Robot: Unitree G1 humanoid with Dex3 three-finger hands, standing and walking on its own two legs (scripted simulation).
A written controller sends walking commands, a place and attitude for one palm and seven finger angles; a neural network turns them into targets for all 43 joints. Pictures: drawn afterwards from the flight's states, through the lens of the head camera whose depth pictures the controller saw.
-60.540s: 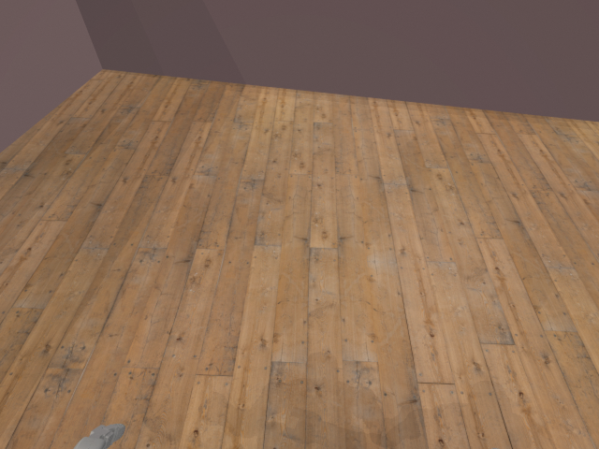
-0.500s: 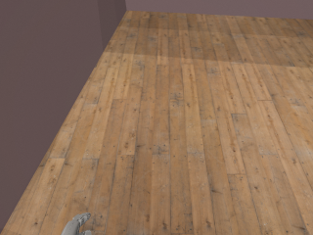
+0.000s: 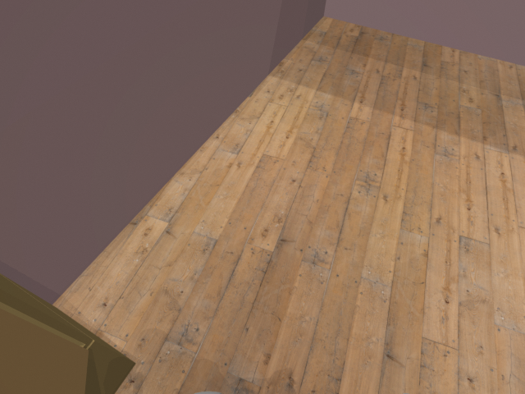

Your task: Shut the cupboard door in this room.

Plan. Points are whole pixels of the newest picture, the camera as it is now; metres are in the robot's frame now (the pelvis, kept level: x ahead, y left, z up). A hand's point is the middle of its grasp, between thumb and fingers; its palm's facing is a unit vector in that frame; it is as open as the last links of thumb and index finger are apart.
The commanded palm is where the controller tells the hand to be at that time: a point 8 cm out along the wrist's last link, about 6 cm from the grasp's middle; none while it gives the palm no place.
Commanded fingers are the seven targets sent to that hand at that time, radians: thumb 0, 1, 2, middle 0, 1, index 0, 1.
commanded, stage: turn or walk to find it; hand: left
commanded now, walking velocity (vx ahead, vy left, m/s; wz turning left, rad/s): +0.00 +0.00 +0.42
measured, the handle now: out of the picture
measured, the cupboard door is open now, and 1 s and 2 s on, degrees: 42 42 42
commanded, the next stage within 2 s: stand and wait in 1.28 s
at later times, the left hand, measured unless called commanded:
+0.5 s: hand out of the picture +0.09 +0.19 -0.15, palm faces +0.18 -0.95 -0.27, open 7.4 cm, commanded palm none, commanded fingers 0.00 0.90 0.90 -0.20 -0.30 -0.20 -0.30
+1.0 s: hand out of the picture -0.07 +0.20 -0.18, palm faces +0.48 -0.84 -0.26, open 7.3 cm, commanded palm none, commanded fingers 0.00 0.90 0.90 -0.20 -0.30 -0.20 -0.30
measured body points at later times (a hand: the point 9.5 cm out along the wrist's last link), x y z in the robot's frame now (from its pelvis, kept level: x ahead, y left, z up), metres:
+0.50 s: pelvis +0.01 -0.02 +0.00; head +0.06 -0.04 +0.44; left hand +0.08 +0.24 -0.13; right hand +0.09 -0.25 -0.17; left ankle -0.01 +0.12 -0.73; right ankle +0.03 -0.13 -0.74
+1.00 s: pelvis +0.01 +0.00 -0.01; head +0.04 +0.03 +0.44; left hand -0.10 +0.24 -0.16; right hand +0.22 -0.18 -0.14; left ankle -0.05 +0.09 -0.73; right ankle +0.02 -0.13 -0.71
